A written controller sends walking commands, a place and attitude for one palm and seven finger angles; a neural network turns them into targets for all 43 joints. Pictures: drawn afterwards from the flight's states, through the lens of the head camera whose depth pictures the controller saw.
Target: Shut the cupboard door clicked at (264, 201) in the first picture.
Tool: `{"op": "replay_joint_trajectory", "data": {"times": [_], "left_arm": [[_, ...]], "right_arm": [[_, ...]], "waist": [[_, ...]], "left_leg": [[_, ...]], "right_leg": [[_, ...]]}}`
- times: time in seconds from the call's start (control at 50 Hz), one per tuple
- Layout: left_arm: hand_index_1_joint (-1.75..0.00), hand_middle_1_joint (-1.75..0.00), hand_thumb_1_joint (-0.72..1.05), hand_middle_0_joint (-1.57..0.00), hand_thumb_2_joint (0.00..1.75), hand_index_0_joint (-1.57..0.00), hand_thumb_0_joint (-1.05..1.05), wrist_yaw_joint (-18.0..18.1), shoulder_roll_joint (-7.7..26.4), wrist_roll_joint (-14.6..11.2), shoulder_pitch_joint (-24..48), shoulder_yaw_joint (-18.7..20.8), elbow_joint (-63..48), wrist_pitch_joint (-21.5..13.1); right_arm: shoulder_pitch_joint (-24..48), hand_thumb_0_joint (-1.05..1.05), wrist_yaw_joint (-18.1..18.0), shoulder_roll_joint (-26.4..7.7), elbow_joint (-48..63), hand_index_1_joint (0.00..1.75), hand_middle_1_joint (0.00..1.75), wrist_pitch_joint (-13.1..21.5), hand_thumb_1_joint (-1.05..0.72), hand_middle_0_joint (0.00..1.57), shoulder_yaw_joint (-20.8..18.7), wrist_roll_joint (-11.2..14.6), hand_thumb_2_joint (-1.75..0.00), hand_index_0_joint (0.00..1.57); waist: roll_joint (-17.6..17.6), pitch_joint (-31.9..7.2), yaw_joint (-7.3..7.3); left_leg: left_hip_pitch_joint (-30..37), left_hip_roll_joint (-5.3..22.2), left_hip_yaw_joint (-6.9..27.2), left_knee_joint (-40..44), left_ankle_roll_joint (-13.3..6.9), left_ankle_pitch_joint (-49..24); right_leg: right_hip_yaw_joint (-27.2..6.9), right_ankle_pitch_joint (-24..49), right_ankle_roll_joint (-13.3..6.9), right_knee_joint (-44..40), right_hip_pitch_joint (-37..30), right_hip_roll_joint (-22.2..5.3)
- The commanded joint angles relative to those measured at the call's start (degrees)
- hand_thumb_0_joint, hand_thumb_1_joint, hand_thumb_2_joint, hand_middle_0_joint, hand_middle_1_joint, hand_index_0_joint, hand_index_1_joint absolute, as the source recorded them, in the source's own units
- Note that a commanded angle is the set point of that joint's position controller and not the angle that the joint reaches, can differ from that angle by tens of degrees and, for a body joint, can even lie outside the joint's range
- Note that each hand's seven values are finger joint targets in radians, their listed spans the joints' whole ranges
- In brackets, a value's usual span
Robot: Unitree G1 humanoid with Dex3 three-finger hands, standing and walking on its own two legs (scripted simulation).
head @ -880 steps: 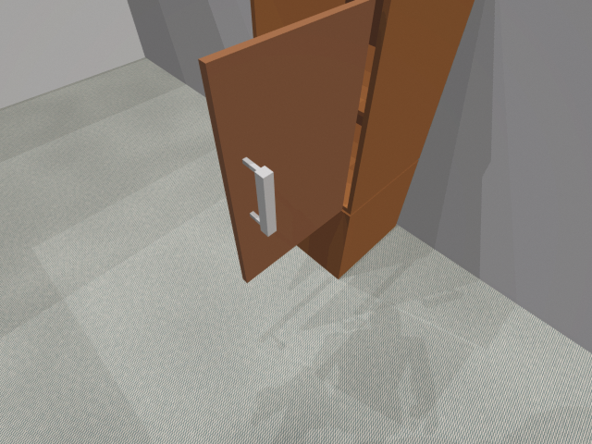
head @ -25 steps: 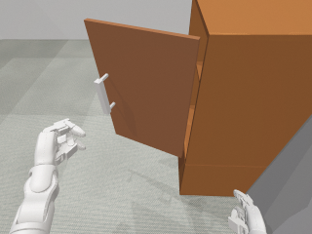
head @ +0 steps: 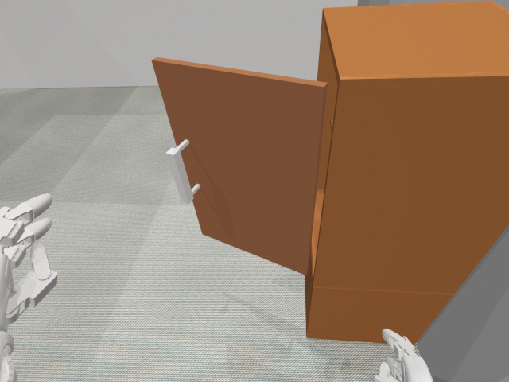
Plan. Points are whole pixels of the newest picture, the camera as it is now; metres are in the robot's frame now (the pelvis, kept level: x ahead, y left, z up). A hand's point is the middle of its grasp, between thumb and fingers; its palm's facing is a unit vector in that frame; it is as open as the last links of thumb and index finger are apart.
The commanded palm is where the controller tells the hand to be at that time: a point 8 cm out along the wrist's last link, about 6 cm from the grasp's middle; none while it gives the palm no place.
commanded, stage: draw the hand back to the body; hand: left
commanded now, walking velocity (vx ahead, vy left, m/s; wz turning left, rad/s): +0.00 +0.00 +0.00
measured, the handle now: (186, 172) +0.61 +0.27 -0.03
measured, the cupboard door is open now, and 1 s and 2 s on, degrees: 68 68 68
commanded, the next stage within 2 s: step back with the hand held close in 0.32 s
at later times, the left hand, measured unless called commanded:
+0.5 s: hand (60, 276) +0.19 +0.26 +0.16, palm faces +0.45 -0.78 -0.43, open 7.4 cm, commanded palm +0.13 +0.29 +0.17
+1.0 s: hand (1, 309) +0.14 +0.31 +0.16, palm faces +0.39 -0.78 -0.49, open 7.4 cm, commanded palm +0.08 +0.34 +0.17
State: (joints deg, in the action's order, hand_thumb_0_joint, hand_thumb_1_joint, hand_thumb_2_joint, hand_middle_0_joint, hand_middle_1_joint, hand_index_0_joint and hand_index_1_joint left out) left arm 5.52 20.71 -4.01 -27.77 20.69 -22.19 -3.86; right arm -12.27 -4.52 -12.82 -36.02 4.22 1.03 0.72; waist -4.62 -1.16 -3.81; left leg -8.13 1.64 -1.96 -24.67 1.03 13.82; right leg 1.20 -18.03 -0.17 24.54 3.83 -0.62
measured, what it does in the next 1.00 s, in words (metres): shifts its weight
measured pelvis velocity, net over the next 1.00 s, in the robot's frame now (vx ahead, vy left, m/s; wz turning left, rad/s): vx -0.06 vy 0.04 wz -0.01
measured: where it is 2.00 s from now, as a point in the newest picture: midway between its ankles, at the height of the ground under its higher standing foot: outside the picture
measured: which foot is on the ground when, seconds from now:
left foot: down 0.00-1.00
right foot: down 0.00-1.00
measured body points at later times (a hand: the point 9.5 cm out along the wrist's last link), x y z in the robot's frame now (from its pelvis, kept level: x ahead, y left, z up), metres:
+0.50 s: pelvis -0.01 -0.01 +0.00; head -0.02 -0.04 +0.45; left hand +0.16 +0.30 +0.18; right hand +0.18 -0.23 -0.09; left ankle +0.00 +0.13 -0.74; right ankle -0.05 -0.11 -0.74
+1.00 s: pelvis -0.06 +0.04 -0.01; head -0.06 +0.04 +0.44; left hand +0.12 +0.35 +0.18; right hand +0.11 -0.20 -0.08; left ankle +0.00 +0.13 -0.74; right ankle -0.05 -0.11 -0.74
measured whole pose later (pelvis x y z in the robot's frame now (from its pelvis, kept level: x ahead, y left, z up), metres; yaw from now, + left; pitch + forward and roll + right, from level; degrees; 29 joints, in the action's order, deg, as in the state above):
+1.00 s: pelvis -0.06 +0.04 -0.01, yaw -1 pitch +1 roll -1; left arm 7.4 25.0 -3.5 -30.9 24.7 -26.3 -9.6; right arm -10.9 -6.0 -12.3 -30.0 -1.3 0.1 1.5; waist -1.1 -0.2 0.5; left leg -20.5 0.4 -3.4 -30.4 -2.7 10.8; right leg -0.3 -13.7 2.9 29.0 15.8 -2.1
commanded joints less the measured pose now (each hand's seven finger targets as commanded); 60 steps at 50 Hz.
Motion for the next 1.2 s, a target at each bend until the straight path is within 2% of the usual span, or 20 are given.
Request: {"op": "replay_joint_trajectory", "data": {"times": [0.0,0.16,0.2,0.42,0.44,0.46,0.48,0.52,0.6,0.7,0.78,0.82,0.88,0.92,0.98,1.02,1.08,1.1,1.14,1.18], "left_arm": [[-0.3,-0.3,0.9,-0.2,0.9,-0.2,0.0,0.88,8.81,0.06,6.89,4.8,-7.64,-3.3],[-0.3,-0.3,0.9,-0.2,0.9,-0.2,0.0,1.26,11.13,0.16,8.1,6.46,-10.33,-4.5],[-0.3,-0.3,0.9,-0.2,0.9,-0.2,0.0,1.24,11.23,0.19,7.38,6.59,-11.06,-4.67],[-0.3,-0.3,0.9,-0.2,0.9,-0.2,0.0,0.71,9.97,-0.27,6.5,6.32,-9.05,-4.31],[-0.3,-0.3,0.9,-0.2,0.9,-0.2,0.0,1.32,15.91,0.19,11.61,11.24,-11.44,-6.42],[-0.3,-0.3,0.9,-0.2,0.9,-0.2,0.0,1.2,13.66,0.12,7.63,9.22,-7.73,-6.8],[-0.3,-0.3,0.9,-0.2,0.9,-0.2,0.0,1.23,14.24,0.48,7.36,9.27,-9.02,-7.56],[-0.3,-0.3,0.9,-0.2,0.9,-0.2,0.0,1.28,12.3,0.29,3.15,8.27,-8.45,-8.16],[-0.3,-0.3,0.9,-0.2,0.9,-0.2,0.0,1.83,13.81,-0.13,-0.86,10.28,-11.47,-8.09],[-0.3,-0.3,0.9,-0.2,0.9,-0.2,0.0,2.35,14.36,-0.52,-2.38,10.91,-12.07,-7.11],[-0.3,-0.3,0.9,-0.2,0.9,-0.2,0.0,2.83,15.74,-0.39,-1.95,11.81,-13.96,-7.15],[-0.3,-0.3,0.9,-0.2,0.9,-0.2,0.0,3.01,14.33,-0.44,-2.29,10.59,-14.8,-7.47],[-0.3,-0.3,0.9,-0.2,0.9,-0.2,0.0,3.39,16.06,0.25,-2.33,13.17,-15.6,-8.65],[-0.3,-0.3,0.9,-0.2,0.9,-0.2,0.0,3.37,13.62,0.47,-1.73,11.64,-15.3,-9.42],[-0.3,-0.3,0.9,-0.2,0.9,-0.2,0.0,3.49,14.62,1.32,-0.65,13.19,-15.36,-10.68],[-0.3,-0.3,0.9,-0.2,0.9,-0.2,0.0,3.46,12.41,1.59,0.55,11.34,-16.01,-11.44],[-0.3,-0.3,0.9,-0.2,0.9,-0.2,0.0,3.6,14.08,2.11,1.41,12.8,-16.7,-12.19],[-0.3,-0.3,0.9,-0.2,0.9,-0.2,0.0,3.53,11.97,2.03,1.76,10.89,-16.94,-12.37],[-0.3,-0.3,0.9,-0.2,0.9,-0.2,0.0,3.75,12.65,2.02,2.28,11.29,-16.75,-12.73],[-0.3,-0.3,0.9,-0.2,0.9,-0.2,0.0,4.13,14.76,1.62,2.89,12.13,-17.15,-12.89]], "right_arm": [[8.34,0.0,-0.6,-5.36,9.14,0.3,0.3,3.66,-0.9,0.2,-1.89,0.12,-0.9,0.2],[9.4,0.0,-1.38,-5.03,9.32,0.3,0.3,4.64,-0.9,0.2,-1.91,-0.27,-0.9,0.2],[9.46,0.0,-1.39,-4.79,9.0,0.3,0.3,4.88,-0.9,0.2,-1.84,-0.2,-0.9,0.2],[9.06,0.0,-1.25,-4.81,9.12,0.3,0.3,4.39,-0.9,0.2,-2.04,-0.18,-0.9,0.2],[8.93,0.0,-0.86,-6.88,10.02,0.3,0.3,2.81,-0.9,0.2,-2.88,0.18,-0.9,0.2],[9.34,0.0,-0.86,-6.27,9.03,0.3,0.3,1.91,-0.9,0.2,-2.92,-0.11,-0.9,0.2],[9.12,0.0,-0.84,-6.34,9.17,0.3,0.3,1.26,-0.9,0.2,-3.23,-0.13,-0.9,0.2],[8.76,0.0,-0.77,-6.09,9.75,0.3,0.3,0.2,-0.9,0.2,-3.43,-0.05,-0.9,0.2],[8.76,0.0,-1.29,-6.56,11.53,0.3,0.3,-1.99,-0.9,0.2,-4.0,0.29,-0.9,0.2],[8.46,0.0,-1.84,-6.88,13.25,0.3,0.3,-4.14,-0.9,0.2,-4.08,0.46,-0.9,0.2],[8.7,0.0,-2.04,-7.82,14.07,0.3,0.3,-4.58,-0.9,0.2,-4.4,0.4,-0.9,0.2],[8.1,0.0,-1.98,-7.45,14.58,0.3,0.3,-4.36,-0.9,0.2,-4.0,0.52,-0.9,0.2],[8.33,0.0,-2.2,-8.47,14.66,0.3,0.3,-3.37,-0.9,0.2,-4.26,0.27,-0.9,0.2],[7.99,0.0,-2.07,-8.14,14.89,0.3,0.3,-2.72,-0.9,0.2,-3.92,0.55,-0.9,0.2],[7.45,0.0,-1.97,-8.91,14.31,0.3,0.3,-1.18,-0.9,0.2,-4.13,0.32,-0.9,0.2],[6.62,0.0,-1.86,-8.52,13.95,0.3,0.3,-0.16,-0.9,0.2,-4.06,0.43,-0.9,0.2],[6.09,0.0,-1.77,-8.9,13.05,0.3,0.3,1.36,-0.9,0.2,-4.34,0.0,-0.9,0.2],[5.67,0.0,-1.74,-8.21,12.92,0.3,0.3,1.69,-0.9,0.2,-4.09,0.07,-0.9,0.2],[5.1,0.0,-1.61,-7.95,12.37,0.3,0.3,2.4,-0.9,0.2,-4.31,-0.22,-0.9,0.2],[4.54,0.0,-1.42,-7.48,11.11,0.3,0.3,2.69,-0.9,0.2,-4.48,-0.84,-0.9,0.2]], "waist": [[3.87,1.09,1.03],[3.11,-3.4,-0.21],[0.52,-3.52,-0.2],[2.71,-0.91,0.11],[3.45,0.93,2.29],[5.77,-0.26,2.8],[7.17,-0.63,2.71],[5.27,-4.9,3.01],[2.31,-9.86,3.16],[2.71,-10.59,3.19],[0.51,-9.71,3.01],[0.13,-8.99,3.13],[-3.81,-7.1,2.91],[-3.99,-4.55,3.32],[-5.64,-3.09,3.38],[-6.27,-2.96,3.62],[-5.5,-3.68,3.46],[-4.57,-3.22,3.75],[-0.94,-2.44,3.79],[5.47,-2.07,3.98]], "left_leg": [[3.96,-0.44,-1.08,2.39,-2.88,-11.23],[5.13,-1.16,-1.2,1.96,-3.48,-11.53],[5.27,-1.14,-1.38,1.92,-3.28,-12.5],[5.16,-0.72,-1.63,2.53,-3.21,-12.08],[1.32,0.38,-1.41,-2.38,-3.64,-8.7],[0.52,-0.28,-0.84,-4.47,-3.49,-7.22],[-0.83,-0.69,-0.45,-5.22,-3.19,-7.27],[-0.98,0.04,-0.07,-4.14,-3.07,-10.48],[1.33,1.5,-0.1,-2.65,-3.08,-23.34],[-0.05,2.73,0.82,-1.59,-2.7,-28.13],[-3.7,3.15,1.64,0.59,-2.93,-21.2],[-6.71,3.76,2.87,2.44,-3.09,-16.48],[-16.1,5.19,5.3,7.19,-4.72,0.57],[-24.01,6.04,7.09,9.59,-5.56,12.1],[-31.16,7.27,9.51,11.84,-6.55,23.32],[-32.63,7.84,9.65,11.47,-6.69,25.45],[-32.78,7.74,9.88,10.24,-6.64,27.25],[-32.17,7.05,9.09,8.87,-6.31,26.67],[-29.28,4.6,6.84,4.05,-5.25,25.46],[-20.75,0.8,3.75,-4.87,-3.13,18.44]], "right_leg": [[0.84,14.63,0.74,-5.16,7.37,0.16],[0.1,15.46,0.75,-4.83,4.69,-0.22],[-0.16,16.85,0.64,-4.85,4.05,-0.39],[-0.03,16.13,0.9,-5.92,5.29,0.0],[-4.75,19.83,0.61,-9.08,10.4,-3.82],[-5.77,21.44,0.15,-9.36,10.81,-5.81],[-5.8,24.35,-0.11,-8.76,10.29,-6.59],[-4.47,28.38,-0.53,-4.89,7.37,-6.83],[-1.67,33.6,0.55,-0.34,5.22,-4.32],[-1.01,33.27,0.78,2.06,4.65,-2.77],[-1.33,26.78,1.0,2.06,4.57,-1.65],[-0.87,21.74,1.18,3.16,3.85,-1.02],[-0.89,15.46,1.57,5.75,-0.46,0.85],[-1.04,12.55,1.58,7.67,-3.07,1.15],[-0.89,8.83,1.77,9.91,-5.36,2.31],[-0.65,7.18,1.69,11.35,-5.18,2.47],[-1.52,4.57,1.39,11.17,-4.18,2.94],[-1.95,3.56,1.14,10.58,-2.54,2.47],[-5.44,-2.77,-0.1,5.4,3.42,0.64],[-12.82,-9.66,-2.77,-3.73,14.58,-4.25]]}}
